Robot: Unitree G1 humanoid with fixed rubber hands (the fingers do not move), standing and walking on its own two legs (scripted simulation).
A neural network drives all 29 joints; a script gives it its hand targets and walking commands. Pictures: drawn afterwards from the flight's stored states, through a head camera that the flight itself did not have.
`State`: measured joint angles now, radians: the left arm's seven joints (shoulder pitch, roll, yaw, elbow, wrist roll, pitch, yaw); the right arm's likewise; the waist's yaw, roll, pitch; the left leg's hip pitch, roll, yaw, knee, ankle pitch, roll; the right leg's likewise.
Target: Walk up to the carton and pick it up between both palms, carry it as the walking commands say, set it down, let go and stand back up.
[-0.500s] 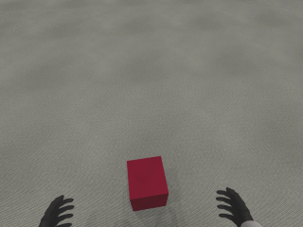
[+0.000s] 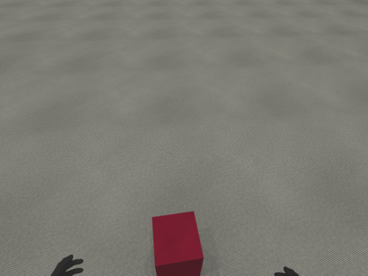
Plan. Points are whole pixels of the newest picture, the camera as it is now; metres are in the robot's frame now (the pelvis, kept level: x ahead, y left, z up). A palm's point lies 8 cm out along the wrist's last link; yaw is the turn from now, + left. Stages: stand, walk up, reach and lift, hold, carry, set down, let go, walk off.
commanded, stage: stand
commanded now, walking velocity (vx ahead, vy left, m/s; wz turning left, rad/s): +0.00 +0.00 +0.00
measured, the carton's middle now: (176, 247) +0.44 +0.00 -0.64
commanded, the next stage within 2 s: none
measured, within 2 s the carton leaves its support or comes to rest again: neither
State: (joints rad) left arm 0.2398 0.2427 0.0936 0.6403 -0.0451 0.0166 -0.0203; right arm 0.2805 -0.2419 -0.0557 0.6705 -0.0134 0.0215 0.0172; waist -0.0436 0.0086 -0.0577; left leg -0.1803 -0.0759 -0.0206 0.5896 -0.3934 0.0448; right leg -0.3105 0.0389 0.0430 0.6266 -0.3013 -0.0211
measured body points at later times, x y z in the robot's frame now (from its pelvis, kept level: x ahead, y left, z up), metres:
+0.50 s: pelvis -0.01 +0.00 +0.00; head -0.05 +0.00 +0.45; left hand +0.13 +0.26 -0.09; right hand +0.08 -0.27 -0.11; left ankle -0.05 +0.09 -0.73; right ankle +0.02 -0.11 -0.73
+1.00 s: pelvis -0.03 -0.01 +0.00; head -0.08 -0.02 +0.45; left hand +0.10 +0.25 -0.10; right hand +0.04 -0.28 -0.13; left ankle -0.05 +0.09 -0.73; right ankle +0.02 -0.11 -0.73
